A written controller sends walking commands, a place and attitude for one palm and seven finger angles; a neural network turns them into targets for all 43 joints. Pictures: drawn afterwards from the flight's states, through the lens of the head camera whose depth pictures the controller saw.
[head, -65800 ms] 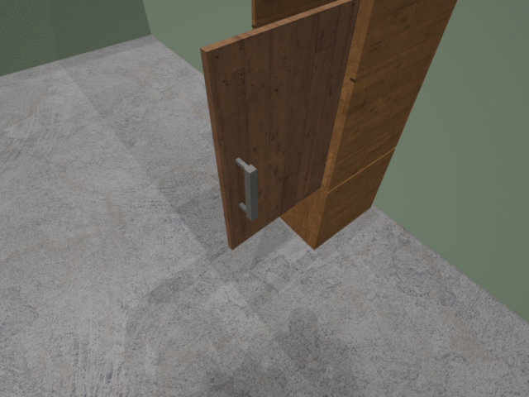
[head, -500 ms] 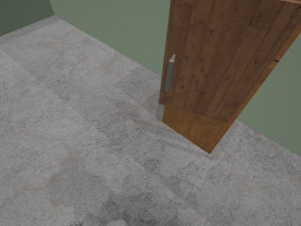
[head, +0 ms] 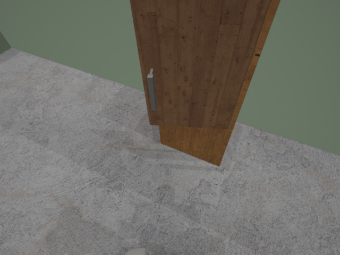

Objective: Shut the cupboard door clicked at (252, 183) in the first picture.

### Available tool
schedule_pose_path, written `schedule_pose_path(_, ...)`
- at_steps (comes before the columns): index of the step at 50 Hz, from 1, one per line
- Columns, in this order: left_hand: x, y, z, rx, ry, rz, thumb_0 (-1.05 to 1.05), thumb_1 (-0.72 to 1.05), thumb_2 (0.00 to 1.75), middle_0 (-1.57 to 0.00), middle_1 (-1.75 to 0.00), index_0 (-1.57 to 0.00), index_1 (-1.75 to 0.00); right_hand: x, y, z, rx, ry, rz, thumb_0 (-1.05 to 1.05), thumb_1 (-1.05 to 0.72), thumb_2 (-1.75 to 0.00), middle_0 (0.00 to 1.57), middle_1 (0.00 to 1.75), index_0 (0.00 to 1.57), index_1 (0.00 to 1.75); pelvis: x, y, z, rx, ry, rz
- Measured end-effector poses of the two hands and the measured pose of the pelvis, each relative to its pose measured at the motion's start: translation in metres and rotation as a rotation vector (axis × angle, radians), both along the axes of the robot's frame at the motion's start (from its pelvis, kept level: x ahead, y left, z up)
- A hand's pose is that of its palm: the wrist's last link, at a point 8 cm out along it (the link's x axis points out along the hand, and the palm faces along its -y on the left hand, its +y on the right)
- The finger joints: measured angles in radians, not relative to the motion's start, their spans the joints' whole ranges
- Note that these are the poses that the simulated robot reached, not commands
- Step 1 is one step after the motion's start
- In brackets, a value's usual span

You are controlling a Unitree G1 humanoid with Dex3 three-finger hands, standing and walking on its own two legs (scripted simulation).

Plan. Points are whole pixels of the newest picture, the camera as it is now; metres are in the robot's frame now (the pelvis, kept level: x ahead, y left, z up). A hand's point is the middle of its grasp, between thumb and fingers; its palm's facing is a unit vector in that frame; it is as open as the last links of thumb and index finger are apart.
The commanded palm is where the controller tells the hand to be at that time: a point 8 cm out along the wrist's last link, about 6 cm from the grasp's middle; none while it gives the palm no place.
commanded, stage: take the last steps up to it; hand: left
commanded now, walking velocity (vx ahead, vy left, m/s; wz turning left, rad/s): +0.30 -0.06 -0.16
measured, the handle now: (152, 90) +0.70 +0.10 -0.08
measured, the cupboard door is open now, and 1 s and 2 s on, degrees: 21 21 21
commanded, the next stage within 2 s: come to a stop and stand still in 0.58 s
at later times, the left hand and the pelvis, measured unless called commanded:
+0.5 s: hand (128, 216) +0.24 +0.14 -0.16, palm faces -0.15 -0.98 -0.16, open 7.4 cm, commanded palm none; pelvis +0.13 -0.03 +0.01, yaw -5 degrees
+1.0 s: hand (141, 203) +0.29 +0.11 -0.17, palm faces -0.01 -0.98 -0.20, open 7.4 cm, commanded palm none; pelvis +0.25 -0.07 +0.00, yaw -5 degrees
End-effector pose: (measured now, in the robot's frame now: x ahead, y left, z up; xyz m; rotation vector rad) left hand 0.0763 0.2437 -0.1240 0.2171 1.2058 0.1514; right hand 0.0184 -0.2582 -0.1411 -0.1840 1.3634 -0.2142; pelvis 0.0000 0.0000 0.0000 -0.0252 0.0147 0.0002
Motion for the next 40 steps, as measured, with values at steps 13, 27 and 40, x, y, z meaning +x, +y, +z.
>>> schedule_pose_path(13, 0.036, -0.001, -0.021, -0.105, 0.100, -0.058, 0.01, 0.90, 0.90, -0.20, -0.30, -0.20, -0.30, 0.006, 0.034, 0.023, -0.016, -0.042, -0.061, 0.00, -0.91, -0.90, 0.20, 0.29, 0.20, 0.30, 0.052, 0.013, 0.005, 0.000, 0.005, -0.070)
schedule_pose_path(27, 0.189, -0.066, -0.015, -0.073, -0.017, -0.153, 0.01, 0.91, 0.90, -0.20, -0.30, -0.19, -0.30, -0.016, 0.029, 0.008, 0.120, 0.290, -0.219, 0.00, -0.91, -0.90, 0.20, 0.30, 0.20, 0.30, 0.146, -0.040, -0.005, 0.032, 0.004, -0.094)
schedule_pose_path(40, 0.193, -0.083, -0.012, -0.045, 0.095, -0.013, -0.01, 0.93, 0.90, -0.20, -0.30, -0.20, -0.30, 0.226, -0.041, 0.008, 0.033, -0.071, -0.046, 0.01, -0.93, -0.90, 0.20, 0.29, 0.20, 0.29, 0.225, -0.065, 0.006, -0.002, -0.005, -0.069)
